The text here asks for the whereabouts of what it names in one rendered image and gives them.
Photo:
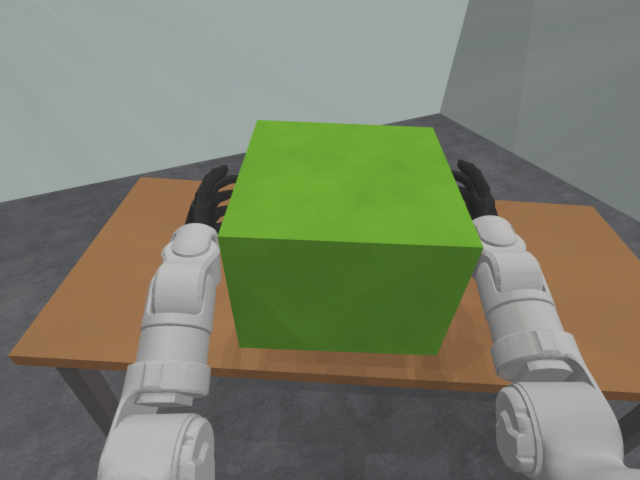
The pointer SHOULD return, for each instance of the robot left hand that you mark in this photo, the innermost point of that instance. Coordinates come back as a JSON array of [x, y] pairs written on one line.
[[204, 208]]

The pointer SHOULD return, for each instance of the right robot upper arm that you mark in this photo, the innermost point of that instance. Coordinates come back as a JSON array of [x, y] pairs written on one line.
[[559, 431]]

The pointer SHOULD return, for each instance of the table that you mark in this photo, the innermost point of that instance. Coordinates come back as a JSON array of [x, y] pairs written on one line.
[[93, 320]]

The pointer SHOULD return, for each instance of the carton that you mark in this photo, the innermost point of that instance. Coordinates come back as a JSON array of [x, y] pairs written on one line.
[[346, 238]]

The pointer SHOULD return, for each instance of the left robot forearm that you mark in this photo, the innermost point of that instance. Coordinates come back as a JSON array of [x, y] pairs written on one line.
[[171, 362]]

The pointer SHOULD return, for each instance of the right robot forearm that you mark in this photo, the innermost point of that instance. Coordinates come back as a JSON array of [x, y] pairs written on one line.
[[529, 342]]

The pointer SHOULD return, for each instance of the robot right hand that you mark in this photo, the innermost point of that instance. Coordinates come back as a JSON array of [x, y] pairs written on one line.
[[477, 196]]

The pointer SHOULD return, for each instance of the left robot upper arm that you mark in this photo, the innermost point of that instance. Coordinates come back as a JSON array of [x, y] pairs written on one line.
[[160, 447]]

